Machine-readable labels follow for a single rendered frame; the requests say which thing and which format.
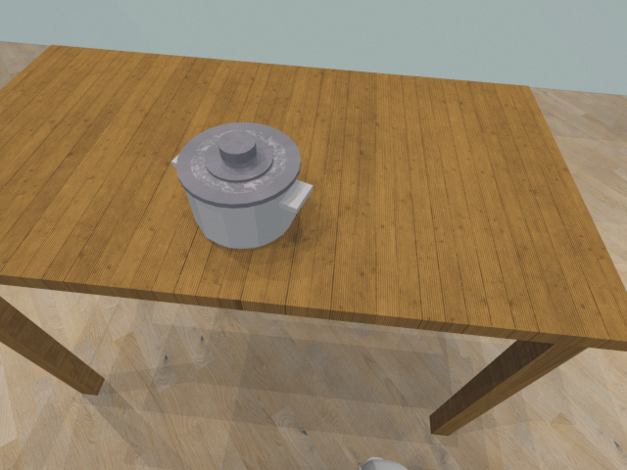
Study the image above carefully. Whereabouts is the pot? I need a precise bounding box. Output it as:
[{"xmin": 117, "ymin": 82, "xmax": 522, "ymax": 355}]
[{"xmin": 171, "ymin": 156, "xmax": 313, "ymax": 249}]

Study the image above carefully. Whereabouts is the lid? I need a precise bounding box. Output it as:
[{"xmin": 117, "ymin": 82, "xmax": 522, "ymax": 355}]
[{"xmin": 176, "ymin": 122, "xmax": 301, "ymax": 209}]

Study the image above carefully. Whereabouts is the knob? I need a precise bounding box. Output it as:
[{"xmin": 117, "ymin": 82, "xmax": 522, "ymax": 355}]
[{"xmin": 218, "ymin": 130, "xmax": 257, "ymax": 165}]

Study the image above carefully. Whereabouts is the table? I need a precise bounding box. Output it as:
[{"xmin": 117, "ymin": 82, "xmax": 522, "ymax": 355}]
[{"xmin": 0, "ymin": 45, "xmax": 627, "ymax": 436}]

